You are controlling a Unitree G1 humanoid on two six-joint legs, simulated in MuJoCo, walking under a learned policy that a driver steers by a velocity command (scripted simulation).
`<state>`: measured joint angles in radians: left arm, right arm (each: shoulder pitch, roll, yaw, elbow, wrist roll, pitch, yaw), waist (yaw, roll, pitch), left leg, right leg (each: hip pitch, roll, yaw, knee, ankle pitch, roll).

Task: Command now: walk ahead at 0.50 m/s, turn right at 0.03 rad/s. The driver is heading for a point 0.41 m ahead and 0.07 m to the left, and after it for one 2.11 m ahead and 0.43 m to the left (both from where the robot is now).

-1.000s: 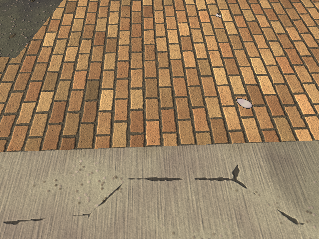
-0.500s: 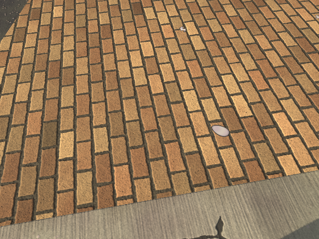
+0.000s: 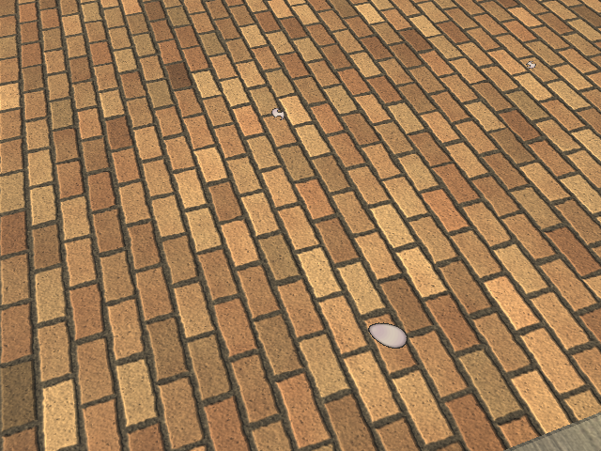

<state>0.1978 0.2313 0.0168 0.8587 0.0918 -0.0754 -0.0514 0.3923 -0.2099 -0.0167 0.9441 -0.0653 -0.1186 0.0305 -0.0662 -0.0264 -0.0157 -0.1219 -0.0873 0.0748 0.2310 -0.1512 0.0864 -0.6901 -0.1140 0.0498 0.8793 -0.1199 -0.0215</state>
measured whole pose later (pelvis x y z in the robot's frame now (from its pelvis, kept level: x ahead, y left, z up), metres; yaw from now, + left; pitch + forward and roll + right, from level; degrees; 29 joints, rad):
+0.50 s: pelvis +0.23 -0.05 +0.00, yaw +10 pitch +3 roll -2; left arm 0.27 0.24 0.08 0.83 0.08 -0.09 0.03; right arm 0.20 -0.26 -0.03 0.81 -0.08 -0.08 0.07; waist 0.04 0.04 -0.01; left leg -0.61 0.09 0.02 1.06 -0.31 -0.04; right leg -0.24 0.00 -0.19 0.36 -0.16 -0.06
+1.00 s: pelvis +0.29 +0.01 -0.03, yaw +21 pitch +4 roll +1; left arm 0.18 0.26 0.05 0.69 0.06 -0.08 -0.04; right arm 0.24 -0.25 -0.03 0.71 -0.05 -0.08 0.06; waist -0.01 -0.03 -0.03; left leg -0.34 -0.04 0.05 0.73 -0.45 0.05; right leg -0.54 -0.04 0.00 1.00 -0.20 0.10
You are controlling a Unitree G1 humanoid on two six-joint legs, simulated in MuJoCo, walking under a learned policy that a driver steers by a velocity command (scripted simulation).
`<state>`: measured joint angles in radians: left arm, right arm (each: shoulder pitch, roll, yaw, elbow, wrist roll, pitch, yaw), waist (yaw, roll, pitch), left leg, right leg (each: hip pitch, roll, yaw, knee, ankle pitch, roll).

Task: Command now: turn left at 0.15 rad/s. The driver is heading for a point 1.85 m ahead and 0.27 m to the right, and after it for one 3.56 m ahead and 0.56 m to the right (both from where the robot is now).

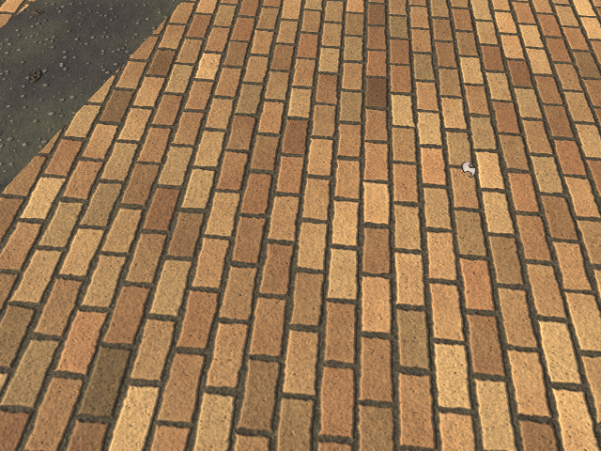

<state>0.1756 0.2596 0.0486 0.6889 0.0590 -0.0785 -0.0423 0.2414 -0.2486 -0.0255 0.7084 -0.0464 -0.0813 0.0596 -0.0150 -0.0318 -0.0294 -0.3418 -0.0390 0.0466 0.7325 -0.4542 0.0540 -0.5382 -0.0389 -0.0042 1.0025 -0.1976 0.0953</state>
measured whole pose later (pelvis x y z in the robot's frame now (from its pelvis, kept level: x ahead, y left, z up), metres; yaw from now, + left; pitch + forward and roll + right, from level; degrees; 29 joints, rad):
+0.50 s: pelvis +0.00 -0.01 +0.01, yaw +1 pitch +2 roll +0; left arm 0.19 0.26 0.02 0.70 0.04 -0.06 -0.05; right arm 0.28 -0.29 -0.05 0.69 -0.04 -0.02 0.04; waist -0.03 0.00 -0.01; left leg -0.26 -0.01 0.03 0.63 -0.42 0.07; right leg -0.29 0.00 -0.04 0.63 -0.40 -0.05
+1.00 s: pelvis +0.17 +0.01 -0.05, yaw -1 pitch +2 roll -3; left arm 0.57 0.22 0.04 0.89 -0.04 -0.06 0.05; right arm 0.00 -0.23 -0.03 0.62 0.03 -0.07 0.08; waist 0.10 0.05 0.00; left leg -0.56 0.04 -0.06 0.49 0.40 0.05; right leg -0.07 0.03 -0.02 0.83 -0.79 0.01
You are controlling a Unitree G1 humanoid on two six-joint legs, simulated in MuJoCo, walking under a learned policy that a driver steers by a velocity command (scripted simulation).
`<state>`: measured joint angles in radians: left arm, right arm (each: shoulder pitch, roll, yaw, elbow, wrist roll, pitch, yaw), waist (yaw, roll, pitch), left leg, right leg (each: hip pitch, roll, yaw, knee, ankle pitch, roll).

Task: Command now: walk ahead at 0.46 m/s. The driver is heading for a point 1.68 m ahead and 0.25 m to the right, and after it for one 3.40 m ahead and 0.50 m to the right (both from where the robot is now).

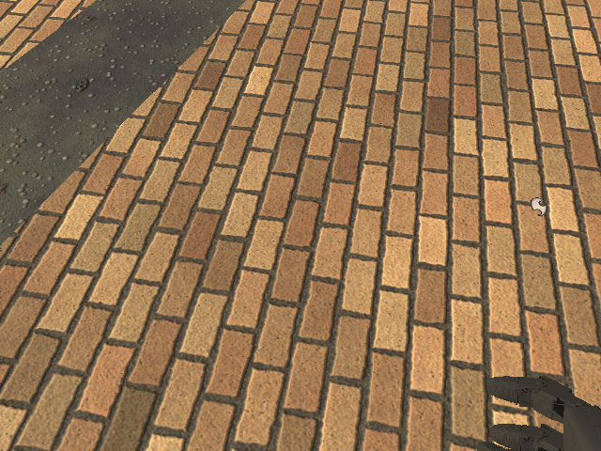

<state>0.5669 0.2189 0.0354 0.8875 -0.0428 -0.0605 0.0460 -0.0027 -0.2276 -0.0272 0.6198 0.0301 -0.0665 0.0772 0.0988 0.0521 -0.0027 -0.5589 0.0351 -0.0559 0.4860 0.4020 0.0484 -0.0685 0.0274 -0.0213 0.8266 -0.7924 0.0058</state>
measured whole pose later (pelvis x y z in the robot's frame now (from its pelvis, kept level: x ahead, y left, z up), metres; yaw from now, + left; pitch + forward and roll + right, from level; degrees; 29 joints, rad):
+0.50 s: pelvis +0.25 -0.01 -0.08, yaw +1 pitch +3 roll +3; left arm 0.05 0.23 0.04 0.71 -0.02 -0.07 -0.01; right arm 0.37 -0.26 -0.07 0.93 0.03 -0.05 -0.01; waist -0.09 -0.02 -0.03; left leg -0.10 -0.04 0.00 0.39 -0.35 0.01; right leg -0.55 -0.06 0.02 0.56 -0.08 -0.02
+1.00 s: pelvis +0.49 -0.03 -0.07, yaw +1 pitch +3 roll -1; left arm 0.41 0.23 0.06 0.94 -0.02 -0.08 0.01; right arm -0.02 -0.23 -0.05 0.81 0.02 -0.07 0.03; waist 0.09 0.05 0.01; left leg -0.61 0.06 -0.02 0.54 0.05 0.03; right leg 0.02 0.05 -0.02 0.23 -0.30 -0.04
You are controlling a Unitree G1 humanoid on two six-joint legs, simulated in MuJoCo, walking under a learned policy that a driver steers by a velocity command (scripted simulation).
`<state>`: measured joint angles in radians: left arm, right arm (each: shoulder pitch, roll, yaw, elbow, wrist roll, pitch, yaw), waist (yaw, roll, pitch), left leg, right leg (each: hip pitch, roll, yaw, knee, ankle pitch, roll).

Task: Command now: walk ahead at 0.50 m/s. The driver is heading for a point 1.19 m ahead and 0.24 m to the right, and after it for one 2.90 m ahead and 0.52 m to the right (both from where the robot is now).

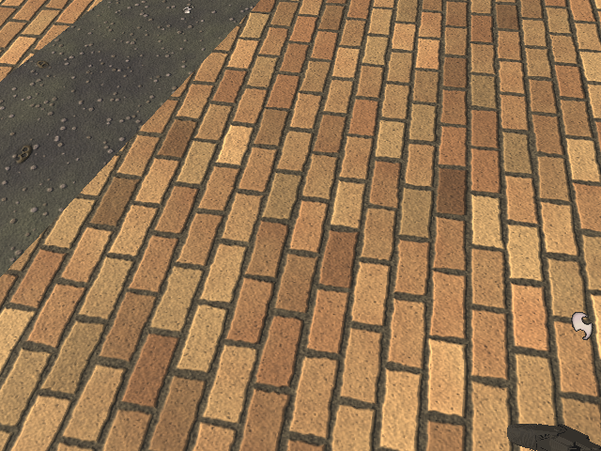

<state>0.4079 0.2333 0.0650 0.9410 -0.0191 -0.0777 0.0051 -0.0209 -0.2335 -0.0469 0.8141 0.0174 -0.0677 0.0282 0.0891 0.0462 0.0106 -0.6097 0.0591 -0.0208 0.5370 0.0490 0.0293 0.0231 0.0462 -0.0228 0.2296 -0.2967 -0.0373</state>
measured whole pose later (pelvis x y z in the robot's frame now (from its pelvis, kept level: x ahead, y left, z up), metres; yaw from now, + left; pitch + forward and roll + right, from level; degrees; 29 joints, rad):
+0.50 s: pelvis +0.26 +0.03 +0.00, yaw -12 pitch +0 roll +3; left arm 0.12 0.25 0.08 0.84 -0.02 -0.03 -0.02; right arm 0.29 -0.24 -0.07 0.99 -0.01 -0.09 -0.01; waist -0.06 -0.03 0.03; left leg 0.06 -0.04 0.23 0.19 -0.26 0.03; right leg -0.69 -0.11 0.03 0.73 0.05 -0.04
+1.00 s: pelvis +0.52 -0.09 +0.01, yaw -24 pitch +1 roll +0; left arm 0.31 0.24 0.06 0.85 -0.01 -0.07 0.00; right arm 0.04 -0.28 -0.07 0.85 0.00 -0.08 0.00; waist 0.05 0.05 0.03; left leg -0.67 0.12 -0.05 0.66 0.08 -0.03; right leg -0.05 0.10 0.05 0.25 -0.21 -0.09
